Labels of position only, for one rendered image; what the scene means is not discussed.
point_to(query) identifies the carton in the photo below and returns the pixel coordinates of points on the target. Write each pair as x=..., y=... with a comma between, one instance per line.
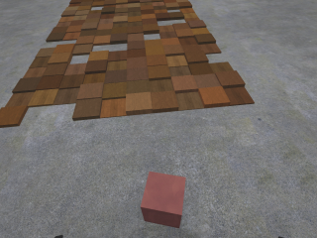
x=163, y=197

